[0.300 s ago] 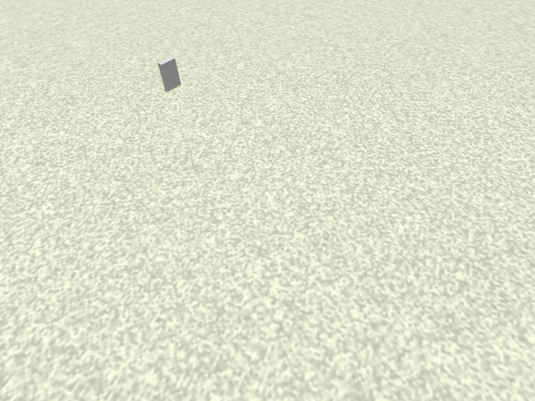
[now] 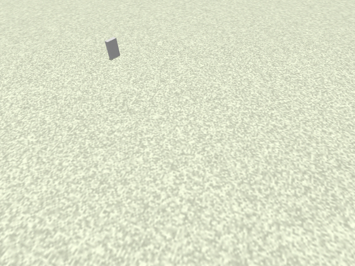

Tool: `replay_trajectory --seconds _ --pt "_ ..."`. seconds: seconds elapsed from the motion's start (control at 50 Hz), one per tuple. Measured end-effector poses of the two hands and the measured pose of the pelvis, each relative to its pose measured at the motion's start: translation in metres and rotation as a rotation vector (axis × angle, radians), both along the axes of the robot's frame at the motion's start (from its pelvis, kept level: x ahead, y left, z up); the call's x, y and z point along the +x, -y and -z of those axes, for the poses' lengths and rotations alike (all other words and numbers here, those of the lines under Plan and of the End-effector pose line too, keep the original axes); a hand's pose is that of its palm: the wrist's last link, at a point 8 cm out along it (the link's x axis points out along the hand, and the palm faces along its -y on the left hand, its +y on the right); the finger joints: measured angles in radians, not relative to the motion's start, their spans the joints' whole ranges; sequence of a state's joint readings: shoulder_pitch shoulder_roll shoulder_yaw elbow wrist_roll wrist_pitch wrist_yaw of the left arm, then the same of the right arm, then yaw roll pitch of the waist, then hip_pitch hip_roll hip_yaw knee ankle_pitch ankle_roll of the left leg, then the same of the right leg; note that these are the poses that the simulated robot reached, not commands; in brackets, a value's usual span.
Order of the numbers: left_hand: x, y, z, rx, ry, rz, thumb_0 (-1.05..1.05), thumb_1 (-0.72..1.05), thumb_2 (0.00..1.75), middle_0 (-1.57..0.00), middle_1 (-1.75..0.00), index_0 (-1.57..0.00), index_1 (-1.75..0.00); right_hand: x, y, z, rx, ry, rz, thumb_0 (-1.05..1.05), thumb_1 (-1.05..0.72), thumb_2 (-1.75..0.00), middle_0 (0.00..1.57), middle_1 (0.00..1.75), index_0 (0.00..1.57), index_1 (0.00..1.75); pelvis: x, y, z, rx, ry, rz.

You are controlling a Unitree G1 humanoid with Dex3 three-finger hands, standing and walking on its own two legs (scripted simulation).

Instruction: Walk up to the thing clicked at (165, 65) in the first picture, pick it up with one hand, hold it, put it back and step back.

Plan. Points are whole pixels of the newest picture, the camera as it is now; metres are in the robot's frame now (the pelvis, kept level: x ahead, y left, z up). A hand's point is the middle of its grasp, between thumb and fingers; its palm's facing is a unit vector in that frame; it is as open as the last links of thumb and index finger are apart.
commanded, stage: stand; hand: left
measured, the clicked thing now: (112, 48) +2.23 +0.71 -0.69
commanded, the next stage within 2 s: walk up in 0.82 s
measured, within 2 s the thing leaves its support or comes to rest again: neither
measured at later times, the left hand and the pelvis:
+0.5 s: hand out of the picture +0.08 +0.25 -0.16, palm faces -0.03 -0.94 -0.34, open 7.4 cm; pelvis +0.01 +0.00 +0.00, yaw +0 degrees
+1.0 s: hand out of the picture +0.07 +0.30 -0.14, palm faces +0.09 -0.93 -0.37, open 7.4 cm; pelvis +0.03 +0.02 +0.00, yaw +4 degrees
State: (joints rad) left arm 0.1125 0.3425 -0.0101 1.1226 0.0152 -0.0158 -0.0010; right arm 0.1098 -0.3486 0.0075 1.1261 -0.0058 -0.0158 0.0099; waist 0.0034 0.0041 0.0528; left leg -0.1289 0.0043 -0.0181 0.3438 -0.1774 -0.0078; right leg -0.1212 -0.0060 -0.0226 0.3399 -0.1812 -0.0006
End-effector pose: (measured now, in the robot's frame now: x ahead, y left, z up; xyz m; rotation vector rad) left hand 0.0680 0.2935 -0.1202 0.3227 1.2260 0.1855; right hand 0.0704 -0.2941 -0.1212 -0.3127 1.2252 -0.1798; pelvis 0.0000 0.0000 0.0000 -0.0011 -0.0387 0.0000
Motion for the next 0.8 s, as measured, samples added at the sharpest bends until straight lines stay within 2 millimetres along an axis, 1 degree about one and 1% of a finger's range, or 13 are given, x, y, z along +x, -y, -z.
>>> replay_trajectory --seconds 0.6,0.8 --pt "0.0057 0.0003 -0.0020 0.005 0.002 -0.010 0.01 0.90 0.89 -0.20 -0.30 -0.20 -0.30 0.0090 0.0016 -0.0002 -0.001 0.005 -0.006 0.00 -0.91 -0.90 0.20 0.30 0.20 0.30 0.0067 0.0019 -0.0006 0.001 -0.001 -0.003" --pt "0.0057 0.0011 -0.0020 0.005 0.001 -0.009 0.01 0.90 0.89 -0.20 -0.30 -0.20 -0.30 0.0093 0.0030 -0.0007 -0.003 0.004 -0.004 0.00 -0.91 -0.90 0.20 0.30 0.20 0.30 0.0070 0.0025 -0.0008 0.001 -0.001 -0.003"
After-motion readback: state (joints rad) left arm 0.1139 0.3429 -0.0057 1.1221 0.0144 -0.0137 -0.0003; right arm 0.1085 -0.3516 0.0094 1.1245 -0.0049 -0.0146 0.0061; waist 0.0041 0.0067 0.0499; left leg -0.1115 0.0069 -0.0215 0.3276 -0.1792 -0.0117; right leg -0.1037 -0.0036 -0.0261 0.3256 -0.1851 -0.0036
